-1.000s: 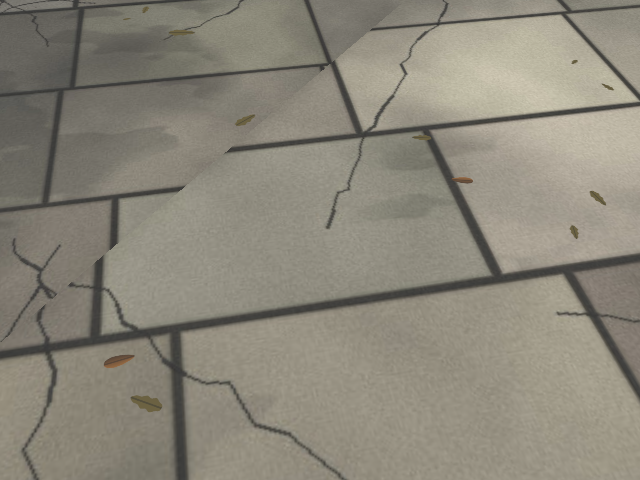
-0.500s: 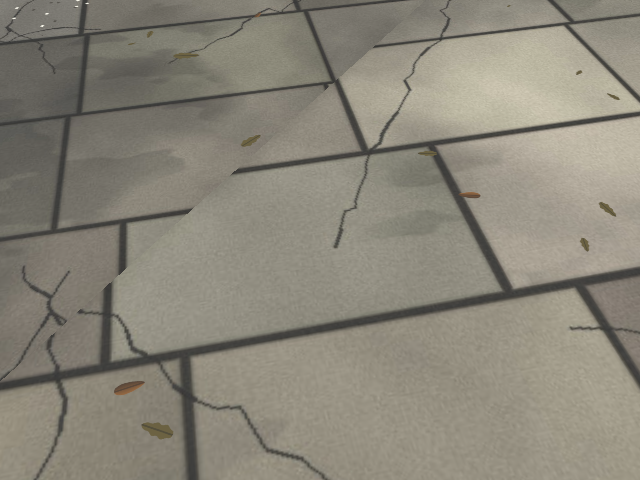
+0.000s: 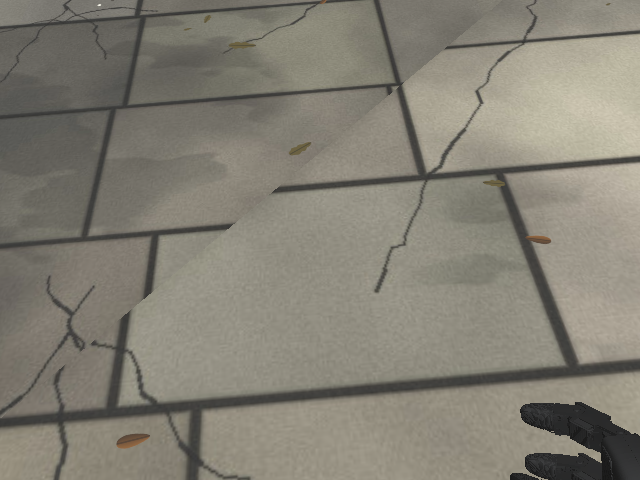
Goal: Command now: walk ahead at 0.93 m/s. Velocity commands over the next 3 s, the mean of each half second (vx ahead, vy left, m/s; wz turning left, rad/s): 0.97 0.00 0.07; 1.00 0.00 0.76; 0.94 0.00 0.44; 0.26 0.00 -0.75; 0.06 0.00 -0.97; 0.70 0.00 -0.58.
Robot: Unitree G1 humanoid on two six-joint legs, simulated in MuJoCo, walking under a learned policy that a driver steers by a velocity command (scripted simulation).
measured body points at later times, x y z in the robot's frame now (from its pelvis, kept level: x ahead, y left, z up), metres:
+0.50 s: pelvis +0.45 +0.03 +0.01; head +0.46 +0.02 +0.46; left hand +0.70 +0.24 -0.05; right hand +0.39 -0.22 -0.13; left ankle +0.30 +0.12 -0.73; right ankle +0.71 -0.14 -0.66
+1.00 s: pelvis +0.88 +0.06 -0.02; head +0.88 +0.10 +0.43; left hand +0.74 +0.31 -0.16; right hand +1.20 -0.05 -0.06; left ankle +1.05 +0.26 -0.68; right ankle +0.75 -0.12 -0.73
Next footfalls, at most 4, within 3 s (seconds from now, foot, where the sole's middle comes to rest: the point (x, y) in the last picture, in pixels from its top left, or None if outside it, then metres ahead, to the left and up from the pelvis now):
0.12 left None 0.34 0.13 -0.76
0.60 right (436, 349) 0.79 -0.12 -0.76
1.08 left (294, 236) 1.10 0.26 -0.76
1.64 right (262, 152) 1.58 0.44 -0.90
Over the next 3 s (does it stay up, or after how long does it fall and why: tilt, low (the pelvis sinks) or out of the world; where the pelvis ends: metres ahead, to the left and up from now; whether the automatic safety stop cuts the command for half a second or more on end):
stays up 1.80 0.41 -0.16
